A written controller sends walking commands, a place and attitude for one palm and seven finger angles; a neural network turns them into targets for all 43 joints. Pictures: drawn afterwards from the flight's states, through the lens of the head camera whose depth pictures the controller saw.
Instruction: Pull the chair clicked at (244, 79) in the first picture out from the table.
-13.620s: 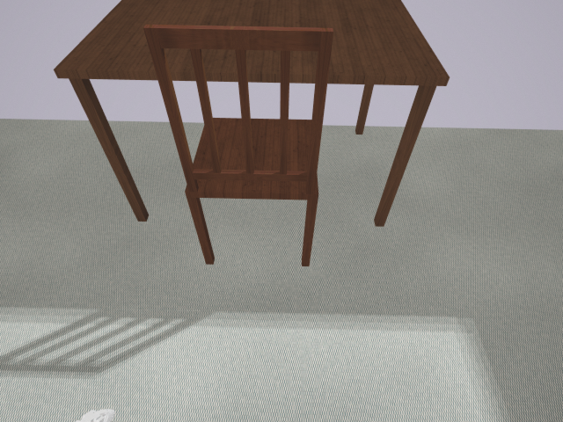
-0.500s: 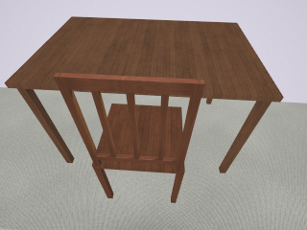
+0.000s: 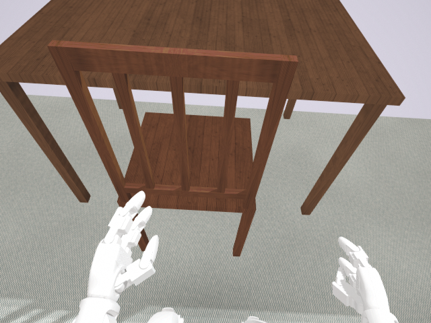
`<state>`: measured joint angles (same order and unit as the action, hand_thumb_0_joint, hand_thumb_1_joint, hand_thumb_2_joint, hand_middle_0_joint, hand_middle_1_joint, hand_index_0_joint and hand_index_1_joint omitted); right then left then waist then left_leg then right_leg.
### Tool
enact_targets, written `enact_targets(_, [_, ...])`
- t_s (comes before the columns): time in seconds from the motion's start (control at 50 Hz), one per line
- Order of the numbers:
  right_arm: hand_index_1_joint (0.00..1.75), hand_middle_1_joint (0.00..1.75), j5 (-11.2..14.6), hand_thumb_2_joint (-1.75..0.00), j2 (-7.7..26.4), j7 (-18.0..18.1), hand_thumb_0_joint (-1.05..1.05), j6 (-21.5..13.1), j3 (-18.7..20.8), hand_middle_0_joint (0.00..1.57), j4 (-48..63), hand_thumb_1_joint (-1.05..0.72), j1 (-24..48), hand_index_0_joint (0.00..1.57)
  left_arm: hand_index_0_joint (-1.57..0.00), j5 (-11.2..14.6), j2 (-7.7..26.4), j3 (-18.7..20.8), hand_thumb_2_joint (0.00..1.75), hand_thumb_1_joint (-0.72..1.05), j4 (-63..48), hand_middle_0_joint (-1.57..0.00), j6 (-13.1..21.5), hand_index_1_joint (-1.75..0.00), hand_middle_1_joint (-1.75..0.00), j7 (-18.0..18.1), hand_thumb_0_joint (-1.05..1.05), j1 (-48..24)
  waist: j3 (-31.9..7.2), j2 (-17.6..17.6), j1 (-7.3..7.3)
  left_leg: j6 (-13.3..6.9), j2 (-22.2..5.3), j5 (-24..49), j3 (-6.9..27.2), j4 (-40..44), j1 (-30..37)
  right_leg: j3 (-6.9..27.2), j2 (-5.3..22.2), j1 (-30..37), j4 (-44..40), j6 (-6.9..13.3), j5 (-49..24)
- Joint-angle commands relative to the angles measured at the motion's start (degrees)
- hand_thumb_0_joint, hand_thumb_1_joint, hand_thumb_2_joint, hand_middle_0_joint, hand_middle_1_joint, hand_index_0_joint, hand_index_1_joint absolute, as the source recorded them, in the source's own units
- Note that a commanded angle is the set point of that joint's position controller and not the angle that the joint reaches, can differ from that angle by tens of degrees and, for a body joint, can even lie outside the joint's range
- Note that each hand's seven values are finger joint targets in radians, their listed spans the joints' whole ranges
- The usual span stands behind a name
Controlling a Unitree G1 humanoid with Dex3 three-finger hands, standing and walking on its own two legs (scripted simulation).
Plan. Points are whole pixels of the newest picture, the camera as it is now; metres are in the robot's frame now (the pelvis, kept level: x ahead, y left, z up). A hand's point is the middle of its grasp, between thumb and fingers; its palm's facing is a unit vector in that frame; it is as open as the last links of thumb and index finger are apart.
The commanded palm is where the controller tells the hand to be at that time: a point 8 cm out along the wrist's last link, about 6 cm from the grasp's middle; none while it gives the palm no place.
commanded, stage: raise the hand toward the chair's back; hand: left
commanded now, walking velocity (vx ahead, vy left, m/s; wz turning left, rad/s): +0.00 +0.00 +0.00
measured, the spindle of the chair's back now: (182, 145) +0.50 +0.10 +0.01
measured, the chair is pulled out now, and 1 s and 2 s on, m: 0.00 0.00 0.00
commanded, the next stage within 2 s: aim the fingers beside a spindle in 1.74 s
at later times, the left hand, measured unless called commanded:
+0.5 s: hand (118, 273) +0.21 +0.17 +0.01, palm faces +0.03 -1.00 -0.04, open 13.0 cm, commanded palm +0.17 +0.23 +0.02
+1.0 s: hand (98, 262) +0.22 +0.21 +0.02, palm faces +0.02 -1.00 -0.05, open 16.6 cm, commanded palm +0.20 +0.27 +0.03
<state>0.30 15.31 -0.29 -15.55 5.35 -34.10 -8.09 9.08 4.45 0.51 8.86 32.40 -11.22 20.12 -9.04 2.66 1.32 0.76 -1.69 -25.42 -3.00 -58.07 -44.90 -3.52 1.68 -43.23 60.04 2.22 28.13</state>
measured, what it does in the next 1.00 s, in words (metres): stands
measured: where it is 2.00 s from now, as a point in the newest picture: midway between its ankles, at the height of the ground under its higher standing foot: outside the picture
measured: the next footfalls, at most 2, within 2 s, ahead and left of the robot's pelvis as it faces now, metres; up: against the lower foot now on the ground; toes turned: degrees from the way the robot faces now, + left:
none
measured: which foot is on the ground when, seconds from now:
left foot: down 0.00-1.00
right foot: down 0.00-1.00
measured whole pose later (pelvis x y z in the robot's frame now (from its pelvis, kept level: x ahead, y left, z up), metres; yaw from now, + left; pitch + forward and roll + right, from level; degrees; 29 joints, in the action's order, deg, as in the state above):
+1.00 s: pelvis +0.00 +0.01 -0.01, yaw +2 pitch +15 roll -2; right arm 1.3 12.5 3.2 -10.6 -0.4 -30.4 -10.6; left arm 14.6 13.4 9.0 2.5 23.9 -14.3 20.3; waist -7.6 -1.4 0.5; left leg -0.3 -2.1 -27.5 0.8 -64.4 -52.1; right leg -7.0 1.0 -47.1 62.3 1.7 30.3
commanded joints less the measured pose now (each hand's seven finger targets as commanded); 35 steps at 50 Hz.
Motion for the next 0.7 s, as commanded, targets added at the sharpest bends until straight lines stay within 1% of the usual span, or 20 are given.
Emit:
enact_targets(0.0, [0.3, 0.3, 0.7, -0.9, 3.7, -0.9, 0.0, 3.0, 0.7, 0.2, 14.4, -0.9, 4.9, 0.2, -0.16, 1.1, 8.9, 6.8, 0.71, 0.46, -13.4, -0.16, 0.7, -0.23, -0.23, 1.1, 0.0, 10.6, -7.0, -6.6, -5.67, -0.9, 3.1, 5.5, -0.1, 2.5, -1.8, 3.5, -0.3, 3.6, -4.9, 0.1, -7.5])
enact_targets(0.02, [0.3, 0.3, 0.8, -0.9, 3.8, -0.3, 0.0, 3.4, 0.4, 0.2, 15.6, -0.9, 4.5, 0.2, -0.15, 1.3, 9.3, 6.5, 0.7, 0.43, -18.5, -0.15, 0.7, -0.23, -0.23, 2.5, 0.0, 8.0, -6.2, -7.6, -4.98, -1.3, 2.7, 4.2, 0.9, 1.5, -1.4, 4.2, -0.7, 1.4, -5.3, 0.2, -5.0])
enact_targets(0.04, [0.3, 0.3, 0.5, -0.9, 3.5, 0.2, 0.0, 3.5, 0.2, 0.2, 15.9, -0.9, 3.1, 0.2, -0.15, 1.1, 9.7, 6.4, 0.69, 0.41, -23.6, -0.15, 1.4, -0.22, -0.22, 3.7, 0.0, 6.0, -8.8, -8.4, -3.77, -2.0, 2.3, 6.5, 1.6, -0.2, 0.6, 4.2, -1.1, 0.5, -4.7, 0.1, -8.0])
enact_targets(0.06, [0.3, 0.3, 0.2, -0.9, 3.5, 0.7, 0.0, 3.6, 0.1, 0.2, 15.5, -0.9, 1.6, 0.2, -0.15, 1.2, 10.5, 6.5, 0.68, 0.39, -28.8, -0.15, 2.4, -0.22, -0.22, 4.5, 0.0, 3.2, -11.8, -7.0, -2.18, -2.4, 1.6, 8.2, 2.4, -1.5, 1.3, 3.9, -1.6, -0.4, -3.8, -0.3, -10.1])
enact_targets(0.08, [0.3, 0.3, -0.2, -0.9, 3.4, 1.2, 0.0, 3.7, 0.0, 0.2, 15.4, -0.9, 0.6, 0.2, -0.15, 1.2, 10.1, 5.7, 0.67, 0.36, -32.0, -0.15, 3.6, -0.22, -0.22, 4.7, 0.0, 2.0, -14.2, -8.0, -1.45, -2.5, 1.2, 10.6, 2.8, -2.5, 2.7, 3.6, -1.7, -0.5, -3.1, -0.3, -12.4])
enact_targets(0.1, [0.3, 0.3, -0.3, -0.9, 3.2, 1.6, 0.0, 3.4, -0.5, 0.2, 14.6, -0.9, 0.1, 0.2, -0.14, 1.5, 8.7, 3.5, 0.66, 0.34, -33.1, -0.14, 4.6, -0.21, -0.21, 4.2, 0.0, 0.9, -14.3, -9.3, -0.12, -2.6, 1.1, 11.9, 3.3, -3.6, 3.3, 3.4, -1.8, -1.9, -2.7, -0.4, -13.7])
enact_targets(0.14, [0.3, 0.3, -0.3, -0.9, 4.0, 2.1, 0.0, 2.4, -1.3, 0.2, 13.0, -0.9, -0.3, 0.2, -0.14, 2.0, 7.8, 1.0, 0.64, 0.29, -31.2, -0.14, 5.6, -0.2, -0.2, 2.2, 0.0, -1.5, -11.6, -8.8, 2.12, -2.6, 0.6, 9.7, 4.7, -4.9, 2.2, 2.4, -2.2, -6.6, -2.5, -0.6, -10.5])
enact_targets(0.16, [0.3, 0.3, -0.2, -0.9, 4.3, 2.3, 0.0, 2.0, -1.8, 0.2, 12.2, -0.9, -0.3, 0.2, -0.14, 2.3, 6.5, -1.0, 0.63, 0.27, -29.1, -0.14, 5.1, -0.2, -0.2, 1.0, 0.0, -2.7, -9.8, -6.8, 3.59, -2.7, 0.4, 7.8, 5.1, -5.4, 0.7, 2.5, -2.4, -8.1, -3.2, -0.8, -8.3])
enact_targets(0.18, [0.3, 0.3, 0.0, -0.9, 4.7, 2.6, 0.0, 1.4, -1.8, 0.2, 11.6, -0.9, -0.4, 0.2, -0.13, 2.7, 6.8, -1.0, 0.62, 0.25, -26.5, -0.13, 4.2, -0.2, -0.2, -0.3, 0.0, -2.6, -8.7, -5.2, 3.81, -2.6, 0.4, 5.5, 5.5, -5.8, -1.1, 2.7, -2.3, -8.6, -3.6, -0.9, -5.9])
enact_targets(0.22, [0.3, 0.3, 0.6, -0.9, 5.1, 3.3, 0.0, 1.3, -1.9, 0.2, 11.6, -0.9, -0.4, 0.2, -0.13, 3.4, 8.2, 0.4, 0.6, 0.2, -22.9, -0.13, 0.9, -0.19, -0.19, -2.8, 0.0, 1.0, -10.5, -2.9, 2.6, -2.6, 0.6, 3.5, 5.2, -5.8, -3.3, 3.6, -2.0, -6.1, -4.7, -1.1, -3.0])
enact_targets(0.28, [0.3, 0.3, 1.4, -0.9, 4.7, 3.8, 0.0, 2.3, -2.2, 0.2, 12.6, -0.9, 0.3, 0.2, -0.12, 4.3, 11.0, 5.0, 0.57, 0.13, -20.8, -0.12, -5.5, -0.18, -0.18, -3.7, 0.0, 4.4, -14.0, -2.4, -0.29, -2.6, 1.2, 4.5, 4.7, -4.3, -3.4, 4.0, -1.5, -1.0, -5.8, -1.2, -2.8])
enact_targets(0.3, [0.3, 0.3, 1.6, -0.9, 4.3, 4.1, 0.0, 2.7, -1.9, 0.2, 12.6, -0.9, 1.0, 0.2, -0.12, 4.9, 12.4, 7.6, 0.56, 0.11, -21.1, -0.12, -7.0, -0.18, -0.18, -3.2, 0.0, 4.9, -15.3, -0.7, -1.23, -2.5, 1.3, 5.6, 4.4, -3.9, -3.4, 4.7, -1.2, 1.6, -6.3, -1.4, -3.8])
enact_targets(0.36, [0.3, 0.3, 1.6, -0.9, 3.0, 4.5, 0.0, 3.5, -1.8, 0.2, 12.8, -0.9, 2.1, 0.2, -0.11, 5.6, 13.5, 12.0, 0.53, 0.04, -22.7, -0.11, -8.7, -0.16, -0.16, -0.1, 0.0, 6.9, -16.3, -0.9, -3.19, -2.3, 1.2, 8.5, 4.3, -2.2, -2.4, 4.0, -1.1, 4.7, -6.1, -1.6, -7.1])
enact_targets(0.4, [0.3, 0.3, 1.4, -0.9, 2.5, 4.4, 0.0, 3.4, -1.8, 0.2, 12.3, -0.9, 1.1, 0.2, -0.11, 5.7, 12.3, 11.2, 0.51, -0.01, -25.0, -0.11, -7.2, -0.16, -0.16, 1.5, 0.0, 6.1, -15.1, -1.6, -2.5, -2.2, 1.0, 9.8, 4.4, -1.3, -1.1, 3.1, -1.0, 4.2, -6.0, -1.7, -9.4])
enact_targets(0.46, [0.3, 0.3, 1.1, -0.9, 3.0, 4.4, 0.0, 3.0, -1.8, 0.2, 11.1, -0.9, 1.0, 0.2, -0.1, 4.6, 12.5, 10.6, 0.48, -0.08, -22.6, -0.1, -4.2, -0.15, -0.15, 2.6, 0.0, 5.4, -11.0, -1.5, -1.47, -2.2, 0.8, 8.2, 4.5, -1.0, -1.9, 2.6, -1.2, 0.9, -6.4, -1.5, -6.5])
enact_targets(0.48, [0.3, 0.3, 0.9, -0.9, 3.3, 4.3, 0.0, 2.5, -1.9, 0.2, 11.1, -0.9, 0.4, 0.2, -0.1, 4.7, 11.4, 8.8, 0.47, -0.1, -22.8, -0.1, -3.0, -0.14, -0.14, 2.2, 0.0, 4.6, -10.3, -2.2, -0.67, -2.2, 0.9, 7.6, 4.5, -0.9, -1.7, 2.6, -1.0, 0.0, -6.4, -1.5, -5.8])
enact_targets(0.54, [0.3, 0.3, 1.0, -0.9, 4.4, 4.2, 0.0, 2.0, -1.7, 0.2, 10.8, -0.9, -0.4, 0.2, -0.09, 4.7, 11.5, 7.8, 0.44, -0.17, -20.2, -0.09, -1.7, -0.13, -0.13, 0.7, 0.0, 4.6, -9.5, -3.3, -0.1, -2.2, 0.9, 6.0, 4.6, -0.6, -1.3, 2.2, -0.9, -1.6, -6.5, -1.2, -4.0])
enact_targets(0.56, [0.3, 0.3, 1.2, -0.9, 4.7, 4.3, 0.0, 2.0, -1.5, 0.2, 10.7, -0.9, -0.4, 0.2, -0.09, 4.8, 12.4, 8.7, 0.43, -0.2, -18.9, -0.09, -1.9, -0.13, -0.13, 0.2, 0.0, 4.6, -8.9, -2.1, -0.06, -2.2, 0.9, 5.4, 4.6, -0.5, -2.0, 2.5, -1.0, -1.5, -7.0, -1.3, -3.0])
enact_targets(0.64, [0.3, 0.3, 1.5, -0.9, 5.3, 4.7, 0.0, 1.8, -1.2, 0.2, 11.2, -0.9, -1.5, 0.2, -0.08, 5.9, 14.0, 10.6, 0.39, -0.29, -20.4, -0.08, -1.8, -0.11, -0.11, -0.7, 0.0, 3.4, -11.3, -3.3, -0.64, -2.2, 0.9, 6.8, 4.4, 0.6, 0.4, 2.1, -1.1, 0.4, -7.2, -1.2, -4.9])
enact_targets(0.68, [0.3, 0.3, 1.4, -0.9, 5.2, 4.6, 0.0, 1.8, -1.3, 0.2, 11.3, -0.9, -1.5, 0.2, -0.08, 6.0, 14.8, 11.5, 0.37, -0.34, -21.9, -0.08, -1.9, -0.11, -0.11, -0.2, 0.0, 2.6, -12.0, -5.6, -0.99, -2.2, 1.0, 8.7, 4.4, 1.1, 2.1, 1.5, -1.2, 1.2, -6.8, -1.0, -7.4])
